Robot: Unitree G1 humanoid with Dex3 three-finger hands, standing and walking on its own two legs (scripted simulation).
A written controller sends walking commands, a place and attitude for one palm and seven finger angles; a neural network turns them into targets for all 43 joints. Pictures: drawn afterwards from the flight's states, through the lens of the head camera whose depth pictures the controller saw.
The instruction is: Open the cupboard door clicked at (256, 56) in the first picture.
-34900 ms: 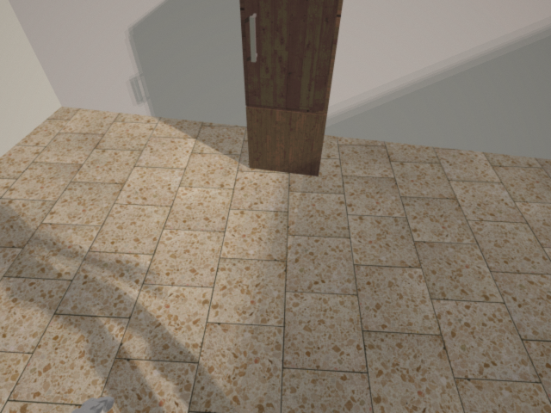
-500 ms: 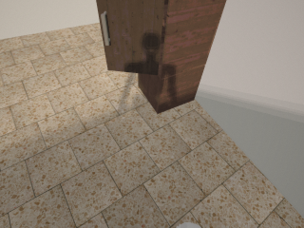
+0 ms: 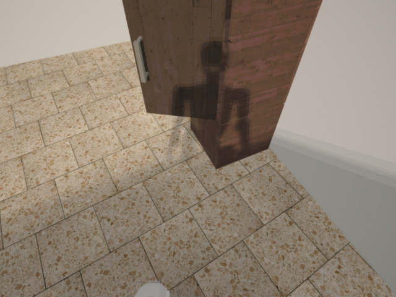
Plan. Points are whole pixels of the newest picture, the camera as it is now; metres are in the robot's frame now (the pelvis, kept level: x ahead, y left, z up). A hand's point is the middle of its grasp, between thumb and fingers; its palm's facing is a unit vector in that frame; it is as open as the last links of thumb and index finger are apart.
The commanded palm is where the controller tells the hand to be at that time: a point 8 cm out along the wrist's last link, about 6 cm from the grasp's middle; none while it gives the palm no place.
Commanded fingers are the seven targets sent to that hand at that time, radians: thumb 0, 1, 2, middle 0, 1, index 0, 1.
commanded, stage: take the last steps up to it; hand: left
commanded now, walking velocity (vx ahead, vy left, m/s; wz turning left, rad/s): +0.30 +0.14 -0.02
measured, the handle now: (142, 60) +0.94 +0.29 -0.04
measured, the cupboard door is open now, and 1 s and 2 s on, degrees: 57 57 57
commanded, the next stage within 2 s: come to a stop and stand still in 0.66 s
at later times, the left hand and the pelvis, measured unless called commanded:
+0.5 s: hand (105, 229) +0.30 +0.28 -0.17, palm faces -0.02 -0.98 -0.17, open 7.4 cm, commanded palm none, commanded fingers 0.00 0.90 0.90 -0.20 -0.30 -0.20 -0.30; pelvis +0.19 +0.10 -0.01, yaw -3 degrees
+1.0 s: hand (109, 204) +0.38 +0.30 -0.20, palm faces +0.00 -0.98 -0.20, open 7.2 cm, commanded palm none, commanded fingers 0.00 0.90 0.90 -0.20 -0.30 -0.20 -0.30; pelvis +0.35 +0.11 -0.02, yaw -4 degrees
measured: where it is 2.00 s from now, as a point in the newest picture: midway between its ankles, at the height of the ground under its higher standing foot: (183, 268)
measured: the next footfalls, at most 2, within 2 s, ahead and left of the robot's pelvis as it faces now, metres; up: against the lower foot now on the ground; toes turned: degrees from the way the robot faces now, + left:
left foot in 0.18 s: +0.18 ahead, +0.17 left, +0.00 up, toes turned +7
right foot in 0.64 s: +0.36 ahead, -0.02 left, +0.00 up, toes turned -10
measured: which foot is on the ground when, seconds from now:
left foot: up 0.00-0.16, down 0.18-0.66, up 0.68-0.94, down 0.96-1.00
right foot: down 0.00-0.18, up 0.20-0.62, down 0.64-1.00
